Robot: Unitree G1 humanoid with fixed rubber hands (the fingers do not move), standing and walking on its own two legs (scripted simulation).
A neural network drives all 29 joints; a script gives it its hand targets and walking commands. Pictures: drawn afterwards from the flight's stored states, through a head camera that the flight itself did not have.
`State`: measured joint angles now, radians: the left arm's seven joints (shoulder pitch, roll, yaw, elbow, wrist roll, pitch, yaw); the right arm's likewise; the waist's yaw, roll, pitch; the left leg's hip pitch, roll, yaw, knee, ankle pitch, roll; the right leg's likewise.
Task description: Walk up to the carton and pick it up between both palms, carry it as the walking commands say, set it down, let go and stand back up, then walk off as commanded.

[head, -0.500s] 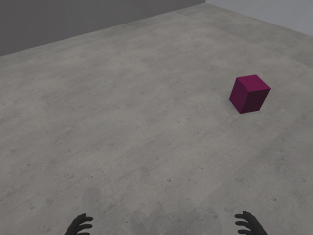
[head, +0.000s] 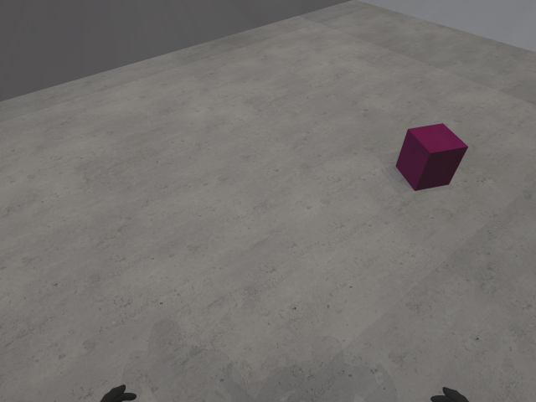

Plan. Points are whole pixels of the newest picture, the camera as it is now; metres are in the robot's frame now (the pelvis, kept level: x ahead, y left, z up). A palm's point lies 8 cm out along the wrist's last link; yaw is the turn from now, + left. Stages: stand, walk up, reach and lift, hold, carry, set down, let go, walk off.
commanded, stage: stand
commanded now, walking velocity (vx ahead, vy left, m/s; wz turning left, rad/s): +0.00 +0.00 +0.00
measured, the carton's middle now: (428, 157) +1.40 -0.83 -0.63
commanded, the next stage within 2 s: walk up in 1.12 s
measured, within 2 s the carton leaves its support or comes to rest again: neither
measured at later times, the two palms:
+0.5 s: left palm out of the picture +0.11 +0.28 -0.10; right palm out of the picture +0.11 -0.29 -0.10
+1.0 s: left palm out of the picture +0.09 +0.29 -0.11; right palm out of the picture +0.08 -0.29 -0.10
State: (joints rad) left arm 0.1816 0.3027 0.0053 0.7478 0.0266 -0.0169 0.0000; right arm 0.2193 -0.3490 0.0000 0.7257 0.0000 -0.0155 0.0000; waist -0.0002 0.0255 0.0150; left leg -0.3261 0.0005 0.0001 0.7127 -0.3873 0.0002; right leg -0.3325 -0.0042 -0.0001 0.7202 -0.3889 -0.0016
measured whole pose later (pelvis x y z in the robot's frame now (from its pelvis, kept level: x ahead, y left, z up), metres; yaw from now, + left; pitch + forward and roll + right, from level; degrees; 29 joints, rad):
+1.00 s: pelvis -0.01 +0.01 +0.00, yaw +0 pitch -1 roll +0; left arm 0.14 0.32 0.01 0.96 0.01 -0.02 0.00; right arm 0.17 -0.36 0.00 0.94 0.00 -0.02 0.00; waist 0.00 0.01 0.01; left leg -0.32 0.00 0.00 0.71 -0.37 0.01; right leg -0.32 0.00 0.00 0.70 -0.36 0.00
